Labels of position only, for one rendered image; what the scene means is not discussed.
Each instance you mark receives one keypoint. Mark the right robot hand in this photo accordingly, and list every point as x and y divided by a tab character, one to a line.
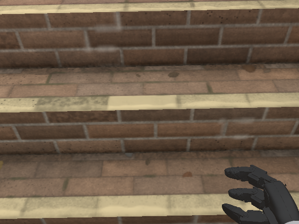
275	200

